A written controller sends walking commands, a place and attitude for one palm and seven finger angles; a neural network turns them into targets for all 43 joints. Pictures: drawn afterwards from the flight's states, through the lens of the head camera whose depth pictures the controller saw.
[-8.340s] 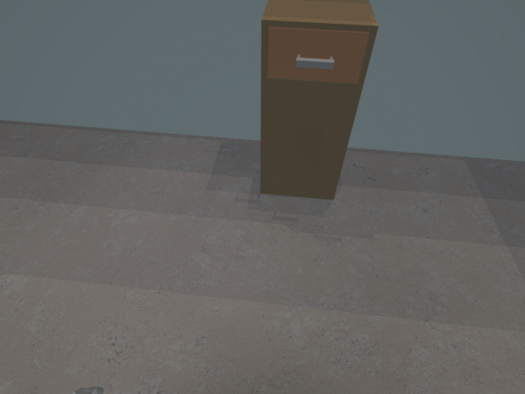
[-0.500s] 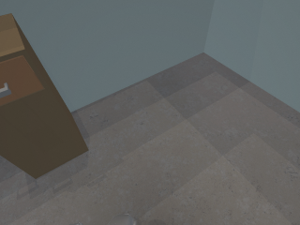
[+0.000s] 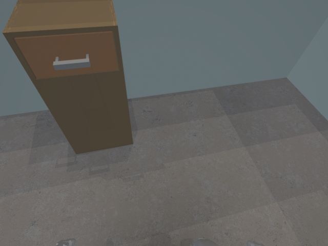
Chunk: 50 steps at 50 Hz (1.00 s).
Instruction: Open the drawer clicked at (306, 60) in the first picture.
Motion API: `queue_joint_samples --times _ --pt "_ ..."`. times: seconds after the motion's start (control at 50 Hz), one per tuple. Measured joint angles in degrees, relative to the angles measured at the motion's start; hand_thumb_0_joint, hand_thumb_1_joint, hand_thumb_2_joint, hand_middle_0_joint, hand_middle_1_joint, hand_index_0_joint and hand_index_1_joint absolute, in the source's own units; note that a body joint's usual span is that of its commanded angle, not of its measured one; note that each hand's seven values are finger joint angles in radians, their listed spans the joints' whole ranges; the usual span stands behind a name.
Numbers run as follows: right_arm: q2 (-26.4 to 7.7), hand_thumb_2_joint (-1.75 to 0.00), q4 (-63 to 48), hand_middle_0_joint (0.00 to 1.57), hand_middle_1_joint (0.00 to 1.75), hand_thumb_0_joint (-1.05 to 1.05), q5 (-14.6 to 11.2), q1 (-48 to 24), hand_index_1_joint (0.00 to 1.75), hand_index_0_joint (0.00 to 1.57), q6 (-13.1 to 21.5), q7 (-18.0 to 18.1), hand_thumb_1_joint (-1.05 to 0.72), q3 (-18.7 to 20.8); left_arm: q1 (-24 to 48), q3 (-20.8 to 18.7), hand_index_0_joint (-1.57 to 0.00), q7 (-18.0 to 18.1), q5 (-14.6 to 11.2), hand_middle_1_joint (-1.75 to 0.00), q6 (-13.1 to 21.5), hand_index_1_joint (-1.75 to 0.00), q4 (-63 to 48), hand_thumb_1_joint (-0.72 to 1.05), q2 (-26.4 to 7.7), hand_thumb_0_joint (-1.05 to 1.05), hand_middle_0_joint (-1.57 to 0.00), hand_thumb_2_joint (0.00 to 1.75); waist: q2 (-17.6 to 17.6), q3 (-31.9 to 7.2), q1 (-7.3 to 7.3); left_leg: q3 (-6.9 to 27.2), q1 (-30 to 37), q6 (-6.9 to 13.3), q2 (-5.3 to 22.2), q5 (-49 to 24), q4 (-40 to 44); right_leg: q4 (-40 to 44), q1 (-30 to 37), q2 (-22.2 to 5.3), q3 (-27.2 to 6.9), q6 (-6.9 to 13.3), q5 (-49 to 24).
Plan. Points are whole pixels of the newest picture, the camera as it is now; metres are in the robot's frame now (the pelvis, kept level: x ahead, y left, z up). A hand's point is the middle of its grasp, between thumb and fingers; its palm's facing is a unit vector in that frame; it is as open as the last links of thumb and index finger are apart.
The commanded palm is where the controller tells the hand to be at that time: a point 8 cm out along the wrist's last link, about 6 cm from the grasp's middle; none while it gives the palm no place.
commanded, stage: turn to face it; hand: left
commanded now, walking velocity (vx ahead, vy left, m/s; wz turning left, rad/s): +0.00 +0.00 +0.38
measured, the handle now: (72, 61) +0.75 +0.42 -0.02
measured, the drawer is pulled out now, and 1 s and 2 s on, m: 0.00 0.00 0.00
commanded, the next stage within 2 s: take the last steps up to it in 0.28 s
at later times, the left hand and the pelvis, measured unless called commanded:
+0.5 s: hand out of the picture +0.00 +0.16 -0.16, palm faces +0.23 -0.94 -0.24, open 7.4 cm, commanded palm none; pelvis +0.00 -0.04 +0.00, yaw +12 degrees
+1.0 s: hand out of the picture +0.10 +0.21 -0.17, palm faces +0.22 -0.96 -0.16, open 7.4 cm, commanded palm none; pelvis +0.09 +0.03 +0.00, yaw +13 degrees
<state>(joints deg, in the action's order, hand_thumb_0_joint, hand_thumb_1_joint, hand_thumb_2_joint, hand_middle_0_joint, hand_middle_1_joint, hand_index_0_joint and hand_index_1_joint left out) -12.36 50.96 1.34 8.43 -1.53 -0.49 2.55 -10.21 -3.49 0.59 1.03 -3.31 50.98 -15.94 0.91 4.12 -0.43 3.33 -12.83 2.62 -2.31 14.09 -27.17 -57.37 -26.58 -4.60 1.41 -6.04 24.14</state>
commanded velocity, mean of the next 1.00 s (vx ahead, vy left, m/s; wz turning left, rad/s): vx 0.19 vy -0.01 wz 0.12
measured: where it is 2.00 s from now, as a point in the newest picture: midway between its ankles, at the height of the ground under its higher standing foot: (155, 223)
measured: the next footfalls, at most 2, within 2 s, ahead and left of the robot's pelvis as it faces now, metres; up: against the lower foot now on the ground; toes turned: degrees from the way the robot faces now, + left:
right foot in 0.18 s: +0.06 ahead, -0.14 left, +0.00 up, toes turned +2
left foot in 0.62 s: -0.01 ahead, +0.11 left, +0.00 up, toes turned +19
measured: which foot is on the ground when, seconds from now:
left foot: down 0.00-0.18, up 0.20-0.60, down 0.62-1.00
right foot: up 0.00-0.16, down 0.18-0.62, up 0.64-1.00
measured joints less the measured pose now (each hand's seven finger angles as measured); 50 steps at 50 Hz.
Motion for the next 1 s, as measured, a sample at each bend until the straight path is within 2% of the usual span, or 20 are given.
queue_joint_samples --times 0.12,0.18,0.22,0.26,0.32,0.38,0.48,0.58,0.62,0.66,0.7,0.74,0.8,0.92,1.0 --pt "0.3 -0.9 1.1 0.21 0.3 0.0 0.3 2.5 0.3 0.2 -0.7 0.0 -0.9 0.4 2.2 0.9 -0.2 0.2 -0.4 -0.29 0.7 -0.3 -1.5 0.91 2.0 0.0 -0.19 0.9 -1.8 -0.4 1.67 3.1 -0.8 -1.1 -1.0 0.4 -1.4 12.3 5.2 2.3 0.0 1.0 -0.1" --pt "0.2 -0.9 1.7 0.21 0.3 0.0 -0.1 4.1 0.3 0.2 -1.0 0.0 -0.9 0.7 1.9 1.6 -0.2 0.2 -0.5 -0.29 2.0 -0.3 -2.3 0.91 2.8 0.0 -0.2 0.9 -2.2 -1.2 1.86 4.2 -2.5 -2.3 -2.0 1.8 -4.5 24.5 10.8 3.0 0.7 2.2 -7.3" --pt "-0.5 -0.9 2.4 0.21 0.3 0.0 -0.4 4.4 0.3 0.2 -1.4 0.1 -0.9 1.3 1.8 2.1 -0.2 0.4 0.0 -0.29 2.9 -0.3 -2.0 0.9 3.9 0.0 -0.2 0.9 -3.7 -0.9 1.96 3.7 -5.6 -2.9 -1.7 7.8 -12.3 24.3 11.0 3.4 1.9 5.7 -7.0" --pt "-1.0 -0.9 3.1 0.2 0.3 0.0 -0.2 4.7 0.3 0.2 -2.2 0.1 -0.91 1.9 0.9 2.6 -0.2 0.4 0.2 -0.29 3.1 -0.3 -1.9 0.9 4.8 0.0 -0.2 0.9 -4.2 -0.9 2.07 2.4 -9.4 -3.4 -1.8 12.8 -23.7 24.1 11.5 2.7 3.0 7.3 -6.6" --pt "-1.7 -0.9 4.3 0.2 0.3 0.0 -0.1 5.1 0.3 0.2 -2.8 -0.3 -0.91 2.3 -0.7 2.8 -0.21 0.4 0.2 -0.29 2.8 -0.3 -0.9 0.9 5.9 0.0 -0.2 0.9 -4.5 -1.0 2.12 0.4 -12.9 -4.3 -0.1 10.3 -35.5 26.3 13.3 2.0 4.4 7.5 -7.5" --pt "-1.8 -0.9 5.3 0.2 0.3 0.0 0.0 5.4 0.3 0.2 -3.0 -0.4 -0.91 2.4 -2.2 2.7 -0.21 0.6 0.4 -0.29 2.7 -0.3 0.4 0.9 6.4 0.0 -0.2 0.9 -3.9 -1.1 1.88 -0.8 -13.3 -5.2 1.8 8.3 -37.7 27.8 14.3 1.2 5.6 7.5 -8.2" --pt "-1.3 -0.9 6.9 0.2 0.3 0.0 0.0 5.1 0.3 0.19 -3.0 -0.4 -0.91 1.9 -4.6 2.3 -0.21 0.3 0.8 -0.29 3.2 -0.3 2.9 0.9 6.3 0.0 -0.2 0.9 -2.4 -1.2 0.48 -2.7 -9.2 -5.6 4.1 9.7 -28.0 29.4 15.1 0.0 7.2 6.9 -8.8" --pt "-0.2 -0.9 7.3 0.2 0.3 0.0 0.0 4.5 0.3 0.19 -1.3 -0.8 -0.91 0.9 -8.2 1.6 -0.21 -0.2 1.0 -0.29 3.8 -0.3 6.4 0.9 4.9 0.0 -0.2 0.9 -0.4 -2.2 -1.66 -6.3 -3.1 -4.1 4.7 10.0 -12.9 29.7 15.6 -1.1 8.7 5.4 -8.5" --pt "0.2 -0.9 6.8 0.2 0.3 0.0 -0.1 4.6 0.3 0.19 0.3 -0.6 -0.91 0.4 -10.2 1.3 -0.21 -0.3 0.7 -0.29 3.4 -0.3 7.9 0.9 4.3 0.0 -0.2 0.9 -0.1 -3.1 -2.02 -7.5 1.0 -3.2 4.7 6.9 -3.8 27.3 14.8 -1.3 9.0 4.5 -7.0" --pt "1.3 -0.9 6.8 0.2 0.3 0.0 0.2 4.4 0.3 0.19 1.7 -0.1 -0.91 0.2 -11.5 1.0 -0.21 -0.3 0.5 -0.29 2.3 -0.3 9.8 0.9 3.5 0.0 -0.2 0.9 1.1 -3.3 -2.11 -8.3 1.5 -1.9 4.0 4.1 -4.1 20.3 12.5 -1.5 7.1 4.6 -0.4" --pt "2.4 -0.9 6.6 0.2 0.3 0.0 0.3 5.3 0.3 0.2 2.7 0.3 -0.91 -0.3 -12.4 1.1 -0.2 -0.5 0.7 -0.29 1.1 -0.3 11.7 0.9 3.2 0.0 -0.2 0.9 1.2 -4.0 -1.72 -8.9 3.2 -1.0 4.1 5.5 -3.5 9.9 8.5 -0.6 5.2 4.8 2.9" --pt "3.3 -0.9 6.9 0.2 0.3 0.0 0.3 6.8 0.3 0.2 3.4 1.0 -0.91 -0.7 -12.1 1.0 -0.2 -1.1 0.9 -0.29 0.9 -0.3 12.6 0.91 3.2 0.0 -0.2 0.9 1.0 -4.1 -1.03 -8.9 5.9 -0.7 3.9 5.2 -0.3 2.0 4.6 -0.3 4.5 4.8 0.3" --pt "3.8 -0.9 8.6 0.2 0.3 0.0 0.0 9.4 0.3 0.2 4.2 1.6 -0.93 -1.0 -10.5 1.2 -0.2 -1.7 0.8 -0.29 1.7 -0.3 12.4 0.91 3.4 0.01 -0.19 0.9 0.8 -3.7 -0.66 -8.7 9.8 -0.5 3.3 3.3 5.0 -2.4 0.0 -0.9 3.8 4.1 -5.0" --pt "5.2 -0.9 12.4 0.2 0.3 0.0 -0.3 14.4 0.3 0.2 4.6 1.9 -0.92 -1.2 -5.4 1.2 -0.2 -1.8 0.5 -0.29 2.1 -0.3 10.4 0.91 4.6 0.0 -0.19 0.9 0.5 -2.6 0.04 -8.9 15.2 -0.6 2.4 3.3 10.3 1.3 -5.0 -2.1 3.4 3.0 -11.0" --pt "5.7 -0.9 14.1 0.2 0.3 0.0 0.1 16.9 0.3 0.2 4.7 2.0 -0.91 -1.0 -1.4 1.2 -0.2 -2.0 0.3 -0.29 2.2 -0.3 9.3 0.91 5.3 0.0 -0.19 0.9 0.1 -1.4 1.84 -9.3 17.8 -1.5 2.6 5.5 10.6 9.5 -4.5 -1.7 4.2 3.8 -12.0"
